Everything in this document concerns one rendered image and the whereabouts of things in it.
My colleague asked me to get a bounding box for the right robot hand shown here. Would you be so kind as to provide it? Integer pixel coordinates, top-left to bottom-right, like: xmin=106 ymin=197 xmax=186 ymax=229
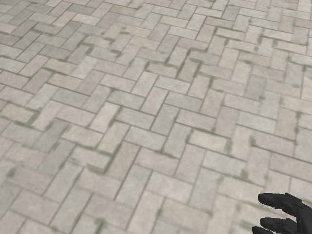
xmin=252 ymin=192 xmax=312 ymax=234

